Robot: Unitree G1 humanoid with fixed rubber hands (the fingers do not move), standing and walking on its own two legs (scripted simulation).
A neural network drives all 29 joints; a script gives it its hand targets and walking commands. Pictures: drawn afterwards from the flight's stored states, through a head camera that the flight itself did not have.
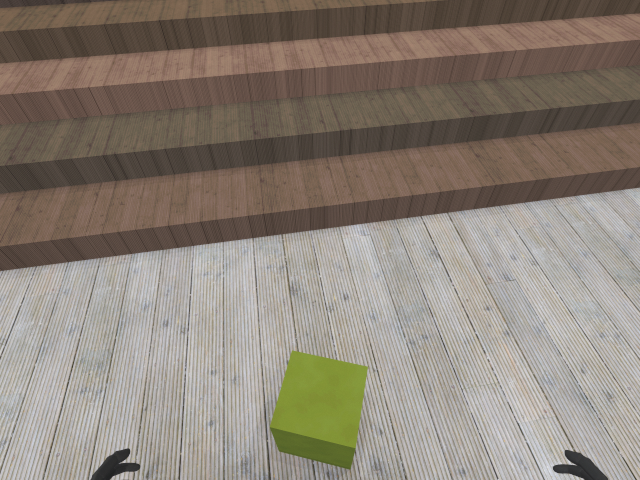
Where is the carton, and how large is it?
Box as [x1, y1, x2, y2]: [270, 350, 367, 468]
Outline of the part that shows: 292,350 270,424 270,428 279,451 350,468 355,448 367,367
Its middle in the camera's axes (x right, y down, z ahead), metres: +0.00 +0.49 +1.08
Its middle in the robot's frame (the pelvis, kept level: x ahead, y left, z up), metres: +0.39 +0.03 -0.66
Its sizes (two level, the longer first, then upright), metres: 0.210 0.200 0.250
